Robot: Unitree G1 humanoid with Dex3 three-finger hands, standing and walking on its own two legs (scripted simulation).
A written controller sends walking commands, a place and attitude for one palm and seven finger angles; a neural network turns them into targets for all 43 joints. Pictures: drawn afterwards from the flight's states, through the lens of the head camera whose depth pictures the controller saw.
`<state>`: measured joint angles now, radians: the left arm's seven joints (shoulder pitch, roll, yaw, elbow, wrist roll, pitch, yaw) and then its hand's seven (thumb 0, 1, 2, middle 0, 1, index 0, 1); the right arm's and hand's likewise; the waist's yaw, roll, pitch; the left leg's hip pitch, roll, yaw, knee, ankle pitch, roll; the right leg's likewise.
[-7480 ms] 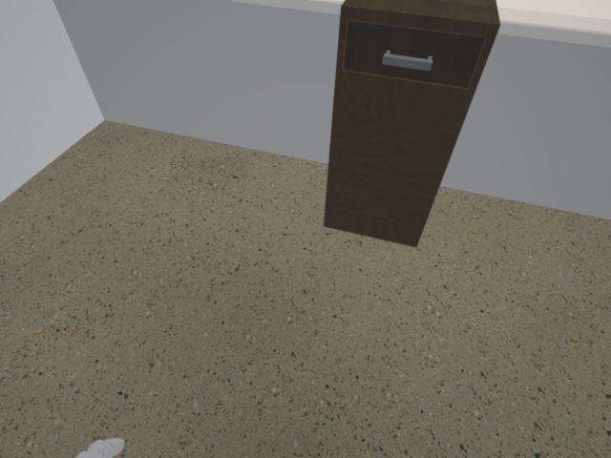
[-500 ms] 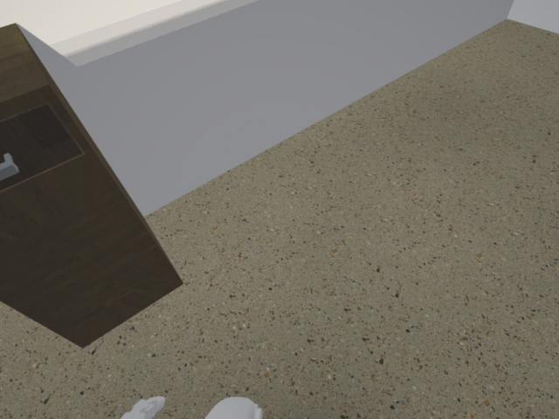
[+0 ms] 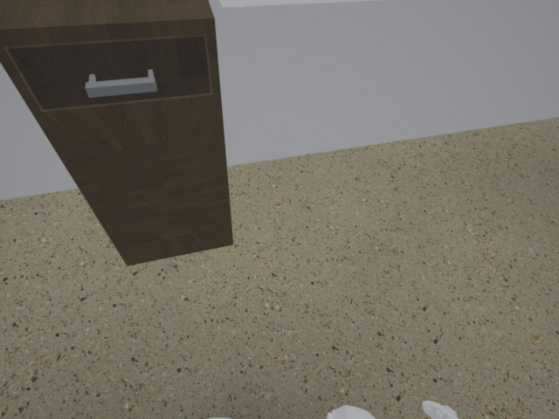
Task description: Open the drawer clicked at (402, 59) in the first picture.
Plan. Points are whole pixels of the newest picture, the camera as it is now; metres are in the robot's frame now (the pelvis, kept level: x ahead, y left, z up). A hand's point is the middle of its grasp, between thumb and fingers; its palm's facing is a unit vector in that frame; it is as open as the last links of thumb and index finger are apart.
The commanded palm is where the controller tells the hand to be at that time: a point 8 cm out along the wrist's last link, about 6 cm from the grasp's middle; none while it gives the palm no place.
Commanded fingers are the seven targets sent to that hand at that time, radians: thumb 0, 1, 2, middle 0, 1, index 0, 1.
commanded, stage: turn to face it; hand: left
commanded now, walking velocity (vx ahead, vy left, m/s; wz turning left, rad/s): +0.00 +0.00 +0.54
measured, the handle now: (122, 81) +0.72 +0.40 +0.04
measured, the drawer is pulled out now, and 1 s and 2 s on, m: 0.00 0.00 0.00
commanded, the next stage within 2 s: take the last steps up to it in 0.48 s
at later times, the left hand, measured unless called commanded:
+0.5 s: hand out of the picture +0.04 +0.15 -0.13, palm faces +0.24 -0.93 -0.29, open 7.3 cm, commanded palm none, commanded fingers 0.00 0.90 0.90 -0.20 -0.30 -0.20 -0.30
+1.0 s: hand out of the picture -0.13 +0.15 -0.17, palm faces +0.40 -0.91 -0.15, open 7.3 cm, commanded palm none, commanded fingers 0.00 0.90 0.90 -0.20 -0.30 -0.20 -0.30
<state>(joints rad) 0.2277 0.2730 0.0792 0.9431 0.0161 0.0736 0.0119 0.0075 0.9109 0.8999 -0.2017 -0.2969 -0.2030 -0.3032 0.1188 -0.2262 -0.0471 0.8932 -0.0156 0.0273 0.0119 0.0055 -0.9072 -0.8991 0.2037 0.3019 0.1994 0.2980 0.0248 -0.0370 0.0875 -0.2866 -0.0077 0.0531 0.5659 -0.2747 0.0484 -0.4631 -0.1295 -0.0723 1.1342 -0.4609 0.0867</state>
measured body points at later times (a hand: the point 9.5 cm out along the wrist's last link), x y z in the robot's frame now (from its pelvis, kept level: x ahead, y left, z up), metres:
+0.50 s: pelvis -0.01 -0.06 +0.01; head +0.01 -0.10 +0.46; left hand +0.03 +0.19 -0.11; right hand +0.08 -0.31 -0.16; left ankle -0.05 +0.08 -0.65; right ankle +0.01 -0.15 -0.73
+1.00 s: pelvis -0.02 +0.00 +0.01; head -0.04 +0.02 +0.46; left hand -0.15 +0.20 -0.16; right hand +0.11 -0.21 -0.12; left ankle -0.08 +0.07 -0.73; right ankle +0.04 -0.13 -0.66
